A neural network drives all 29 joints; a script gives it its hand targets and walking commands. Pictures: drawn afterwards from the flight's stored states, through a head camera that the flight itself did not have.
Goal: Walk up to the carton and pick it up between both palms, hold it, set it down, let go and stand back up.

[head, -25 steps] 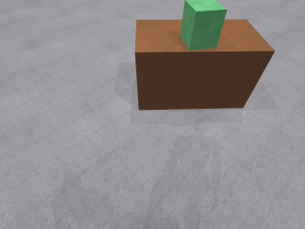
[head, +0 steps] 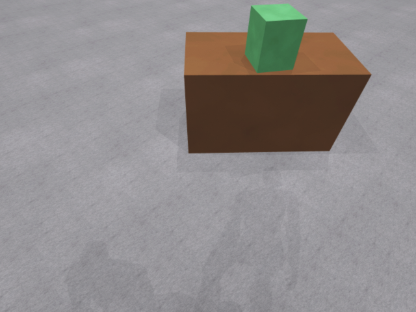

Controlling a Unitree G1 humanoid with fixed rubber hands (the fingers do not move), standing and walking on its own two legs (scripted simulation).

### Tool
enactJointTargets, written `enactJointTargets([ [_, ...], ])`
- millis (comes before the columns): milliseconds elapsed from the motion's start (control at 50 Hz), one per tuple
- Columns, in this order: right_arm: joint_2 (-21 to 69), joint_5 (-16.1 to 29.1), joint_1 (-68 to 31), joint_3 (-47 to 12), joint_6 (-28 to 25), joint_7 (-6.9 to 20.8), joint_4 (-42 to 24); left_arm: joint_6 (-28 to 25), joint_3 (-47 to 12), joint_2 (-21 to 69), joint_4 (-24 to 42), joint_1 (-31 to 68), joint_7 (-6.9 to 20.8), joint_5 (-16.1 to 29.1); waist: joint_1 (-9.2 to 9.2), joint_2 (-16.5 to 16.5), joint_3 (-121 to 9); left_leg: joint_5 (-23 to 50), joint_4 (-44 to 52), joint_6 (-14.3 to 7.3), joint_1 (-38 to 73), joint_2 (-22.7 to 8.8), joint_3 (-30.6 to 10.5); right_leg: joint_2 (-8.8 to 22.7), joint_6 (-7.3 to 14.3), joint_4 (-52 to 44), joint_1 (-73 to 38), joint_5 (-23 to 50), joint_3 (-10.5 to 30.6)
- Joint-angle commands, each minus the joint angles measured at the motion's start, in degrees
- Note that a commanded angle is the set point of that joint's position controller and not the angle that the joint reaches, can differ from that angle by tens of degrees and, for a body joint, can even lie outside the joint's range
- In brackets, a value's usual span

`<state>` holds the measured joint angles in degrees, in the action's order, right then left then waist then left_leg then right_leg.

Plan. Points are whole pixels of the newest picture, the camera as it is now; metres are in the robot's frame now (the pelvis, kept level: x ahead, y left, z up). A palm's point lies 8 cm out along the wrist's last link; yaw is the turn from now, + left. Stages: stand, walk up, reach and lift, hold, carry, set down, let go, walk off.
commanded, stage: stand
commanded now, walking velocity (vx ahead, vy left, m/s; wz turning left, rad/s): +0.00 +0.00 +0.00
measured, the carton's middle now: (272, 38) +1.37 -0.29 -0.07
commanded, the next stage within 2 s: none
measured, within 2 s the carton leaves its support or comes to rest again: neither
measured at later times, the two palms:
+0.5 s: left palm out of the picture -0.05 +0.20 -0.15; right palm out of the picture -0.04 -0.22 -0.14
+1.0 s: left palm out of the picture -0.04 +0.19 -0.15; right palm out of the picture -0.04 -0.22 -0.15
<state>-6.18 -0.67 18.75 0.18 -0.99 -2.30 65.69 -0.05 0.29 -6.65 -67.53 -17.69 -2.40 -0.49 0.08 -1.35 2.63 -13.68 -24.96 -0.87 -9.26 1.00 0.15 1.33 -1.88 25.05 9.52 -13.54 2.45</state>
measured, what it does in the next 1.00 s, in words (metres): stands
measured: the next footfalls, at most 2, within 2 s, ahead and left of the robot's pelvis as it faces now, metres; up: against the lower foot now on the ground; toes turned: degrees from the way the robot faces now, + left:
none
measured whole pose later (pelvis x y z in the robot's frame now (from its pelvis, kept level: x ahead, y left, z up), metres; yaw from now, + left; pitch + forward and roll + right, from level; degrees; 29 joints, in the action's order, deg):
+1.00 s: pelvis +0.00 -0.01 +0.00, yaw +0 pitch -2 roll +0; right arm -6.5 -0.4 19.8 0.0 -1.3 -1.9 66.0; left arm -0.7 0.1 -6.3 -67.0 -18.8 -1.9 -0.6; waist 0.1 -0.7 1.5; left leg -13.2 -25.0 0.4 -9.8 -0.3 -0.4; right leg 0.2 -0.7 25.1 10.1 -13.1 2.0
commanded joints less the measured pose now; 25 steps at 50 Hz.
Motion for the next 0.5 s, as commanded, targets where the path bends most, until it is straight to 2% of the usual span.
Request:
enactJointTargets([
  [0,-2.83,0.38,6.71,0.19,-0.13,-0.09,0.12,-0.28,0.63,-4.71,0.32,-3.63,0.25,-0.14,-0.71,2.68,3.54,4.76,6.16,-1.69,-1.24,-5.44,-5.78,2.95,2.19,-4.53,3.19,5.65,2.09],
  [20,-2.53,0.45,5.86,-0.01,-0.29,0.11,-0.24,-0.19,0.84,-5.39,1.12,-3.55,0.14,0.05,-0.56,1.88,5.98,4.03,5.53,-1.66,-2.50,-5.01,-5.23,2.87,1.63,-4.70,3.91,5.61,2.67],
  [40,-3.59,-0.26,5.68,0.38,-0.50,0.01,-0.59,-0.33,1.49,-6.22,0.29,-4.50,-0.02,0.04,-0.37,-0.26,2.75,5.24,6.08,-1.80,-2.46,-5.46,-4.64,2.89,1.64,-4.09,0.91,5.85,2.33],
  [60,-4.40,0.39,4.12,0.96,-0.39,-0.05,-1.62,-0.41,0.75,-3.75,-0.42,-7.09,0.31,-0.05,0.72,1.36,1.73,5.50,5.41,-1.79,-0.07,-4.99,-4.48,2.84,1.49,-4.05,2.20,6.48,2.16],
  [80,-5.17,0.48,3.85,0.73,-0.16,0.07,-1.74,-0.23,0.07,-3.05,-0.75,-5.66,0.17,0.12,-0.05,-2.24,5.64,3.41,6.12,-1.52,-2.87,-5.09,-5.04,2.42,1.30,-4.78,4.63,4.45,1.54],
  [100,-7.09,0.18,3.95,1.22,-0.35,-0.12,-1.94,-0.35,0.34,-2.73,0.22,-3.95,0.04,0.30,-0.28,1.24,2.04,-1.06,7.43,-1.92,-3.43,-5.81,-6.13,2.14,1.86,-4.17,1.03,3.57,2.01],
  [120,-7.63,0.37,4.48,1.39,-0.38,0.18,-1.23,-0.09,0.76,-4.29,-0.37,-5.26,0.24,-0.52,-0.18,-2.58,3.75,2.28,6.80,-1.73,-2.82,-5.29,-5.39,2.59,1.73,-4.03,2.08,4.51,1.59],
  [140,-8.33,0.15,5.21,1.82,-0.18,0.09,-1.16,-0.22,0.03,-2.37,0.82,-3.90,0.28,0.01,-0.84,-0.80,2.11,0.94,6.67,-1.67,-0.68,-5.01,-5.47,2.32,1.31,-4.23,3.30,3.92,1.36],
  [160,-6.81,0.10,6.08,1.44,-0.21,0.13,-0.79,-0.21,-0.18,-1.99,-0.07,-5.99,0.10,0.04,-0.51,-2.75,2.29,3.33,5.68,-1.28,-0.20,-5.26,-4.78,2.55,1.78,-4.17,3.80,4.23,2.36],
  [180,-5.19,0.23,6.84,0.98,0.12,0.07,-0.37,-0.31,-0.17,-1.34,0.43,-4.50,0.04,-0.06,-0.61,0.94,3.61,-0.06,6.71,-1.33,-3.60,-5.24,-5.10,2.47,1.94,-4.21,3.14,3.17,2.06],
  [200,-5.81,0.14,5.01,0.98,0.24,0.23,-0.97,0.16,0.31,-4.40,0.08,-5.28,0.07,-0.26,-0.45,-1.42,4.37,-0.86,7.06,-1.10,-3.81,-5.50,-5.54,2.11,1.48,-4.87,4.15,1.66,1.40],
  [220,-4.89,0.33,4.83,0.89,0.23,0.01,-1.11,0.11,0.71,-5.48,0.68,-4.13,-0.39,0.04,-0.25,1.28,5.20,-3.64,8.06,-1.19,-6.07,-5.32,-5.86,2.16,1.53,-5.11,3.56,1.02,1.82],
  [240,-5.85,0.51,6.37,1.15,0.10,0.26,-0.75,-0.04,0.42,-4.21,0.49,-4.96,-0.07,-0.25,-0.65,0.83,3.48,-2.12,7.23,-0.93,-5.07,-5.12,-5.55,2.58,1.55,-4.70,2.46,2.02,1.91],
  [260,-4.65,0.40,6.88,0.82,0.14,0.54,-0.21,0.29,0.38,-4.01,0.73,-4.66,0.11,-0.40,-0.93,3.63,3.96,-3.89,7.95,-1.15,-4.01,-4.89,-5.72,2.41,1.96,-4.29,4.36,1.95,2.21],
  [280,-4.85,-0.02,5.18,0.56,0.31,0.17,-0.43,0.30,0.65,-3.76,1.07,-4.65,0.25,-0.02,0.02,2.73,4.55,-5.94,9.99,-1.56,-6.40,-6.09,-7.40,1.35,1.98,-2.61,3.16,2.29,0.72],
  [300,-4.84,0.23,4.62,0.94,0.36,0.19,-0.87,0.31,0.73,-4.37,0.97,-5.42,0.02,-0.15,0.26,5.36,3.50,-6.76,10.31,-1.39,-4.62,-6.29,-7.37,1.59,1.72,-3.02,3.52,2.92,0.94],
  [340,-4.84,0.66,3.55,0.87,0.14,0.18,-2.22,-0.16,0.76,-4.55,1.20,-4.74,0.56,-0.10,0.26,0.69,3.68,-1.76,7.89,-1.35,-6.60,-5.18,-6.45,2.42,1.79,-3.96,2.16,3.97,1.89],
  [360,-4.98,0.44,3.14,0.48,-0.32,0.25,-1.98,-0.07,0.27,-1.80,0.34,-5.88,0.42,-0.44,0.81,1.81,3.87,-1.46,7.69,-1.17,-6.07,-5.51,-5.50,2.80,1.92,-3.64,2.36,3.72,1.46],
  [380,-6.42,0.43,2.75,0.89,-0.42,0.11,-2.14,-0.31,0.35,-3.52,0.16,-8.48,0.41,-0.20,1.57,0.41,3.24,0.15,7.24,-1.49,-4.96,-5.98,-6.27,2.83,1.84,-4.12,1.74,4.96,2.23],
  [400,-5.11,0.25,3.36,0.38,-0.21,0.31,-1.10,-0.54,0.80,-5.08,0.17,-7.27,0.50,-0.27,1.20,4.18,4.17,-0.46,7.36,-1.22,-5.82,-5.22,-5.37,3.20,2.06,-4.53,2.91,4.34,2.77],
  [420,-3.21,0.41,6.43,0.02,0.21,0.22,-0.29,-0.49,0.69,-4.18,0.69,-6.62,0.12,-0.42,0.00,2.03,5.31,-1.43,7.14,-1.36,-5.36,-4.75,-5.10,3.17,2.36,-5.01,3.72,2.50,3.21],
  [440,-4.68,0.05,5.75,0.57,0.19,0.30,-0.70,-0.16,0.97,-5.86,0.31,-6.85,0.05,-0.67,-0.09,-0.55,4.33,0.75,5.88,-1.47,-4.10,-4.43,-5.01,3.47,2.53,-5.74,4.03,0.21,3.40],
  [460,-3.26,-0.08,5.62,0.13,0.26,0.40,-1.26,-0.32,0.76,-4.78,0.99,-6.55,0.54,-0.07,-0.10,3.95,2.36,0.56,6.30,-1.32,-3.74,-4.81,-4.96,3.01,2.54,-4.28,3.21,2.54,2.56],
  [480,-4.16,0.24,6.43,0.36,0.40,0.19,-0.76,-0.70,0.92,-5.60,1.64,-5.45,0.55,-0.35,-0.09,1.33,2.99,-1.60,6.70,-1.14,-4.26,-4.14,-5.19,2.38,2.51,-5.24,4.19,0.75,2.75],
])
